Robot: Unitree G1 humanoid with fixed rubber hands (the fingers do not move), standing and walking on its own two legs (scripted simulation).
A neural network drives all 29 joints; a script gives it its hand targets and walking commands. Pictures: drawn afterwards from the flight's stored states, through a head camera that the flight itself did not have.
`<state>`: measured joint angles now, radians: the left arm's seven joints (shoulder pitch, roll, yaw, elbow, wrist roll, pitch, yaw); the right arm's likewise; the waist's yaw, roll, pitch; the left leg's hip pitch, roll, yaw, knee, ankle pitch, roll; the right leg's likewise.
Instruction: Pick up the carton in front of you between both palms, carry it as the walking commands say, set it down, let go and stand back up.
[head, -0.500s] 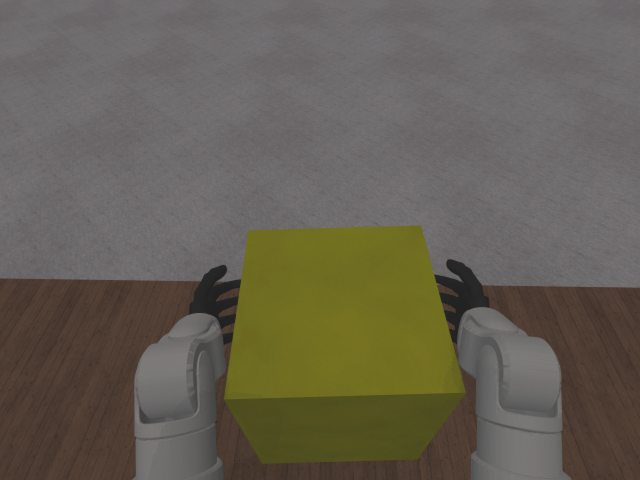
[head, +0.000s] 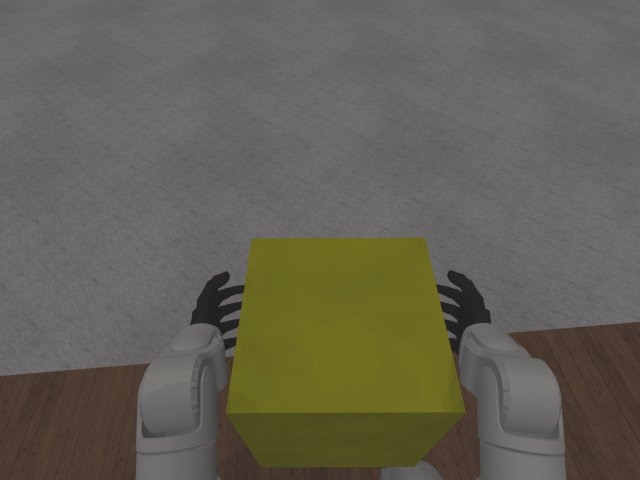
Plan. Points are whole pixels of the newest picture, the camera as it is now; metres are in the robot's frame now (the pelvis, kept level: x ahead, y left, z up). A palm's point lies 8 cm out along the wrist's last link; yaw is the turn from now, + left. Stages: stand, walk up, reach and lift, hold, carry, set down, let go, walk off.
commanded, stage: carry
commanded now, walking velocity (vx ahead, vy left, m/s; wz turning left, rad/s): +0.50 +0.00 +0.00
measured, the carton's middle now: (337, 359) +0.26 -0.01 -0.01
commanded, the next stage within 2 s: none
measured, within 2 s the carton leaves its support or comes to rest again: neither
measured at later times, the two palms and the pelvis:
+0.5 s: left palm (248, 116) +0.67 +0.13 +0.08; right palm (412, 107) +0.70 -0.17 +0.08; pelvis +0.32 -0.05 -0.01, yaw +3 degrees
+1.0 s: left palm (270, 25) +1.03 +0.10 +0.09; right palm (399, 28) +1.01 -0.20 +0.10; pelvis +0.66 -0.02 -0.01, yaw +0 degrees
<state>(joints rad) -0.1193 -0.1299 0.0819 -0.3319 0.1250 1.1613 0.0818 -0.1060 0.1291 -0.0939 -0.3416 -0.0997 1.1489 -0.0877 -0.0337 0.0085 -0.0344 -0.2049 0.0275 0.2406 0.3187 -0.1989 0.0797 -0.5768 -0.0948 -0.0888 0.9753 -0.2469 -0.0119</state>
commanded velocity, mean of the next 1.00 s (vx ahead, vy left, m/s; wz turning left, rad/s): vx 0.50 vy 0.00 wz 0.00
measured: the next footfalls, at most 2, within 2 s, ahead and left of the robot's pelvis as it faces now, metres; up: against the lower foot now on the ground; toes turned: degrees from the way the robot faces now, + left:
right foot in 0.26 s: +0.37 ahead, -0.11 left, +0.00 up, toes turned -6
left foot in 0.72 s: +0.62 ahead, +0.06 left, -0.01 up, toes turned +3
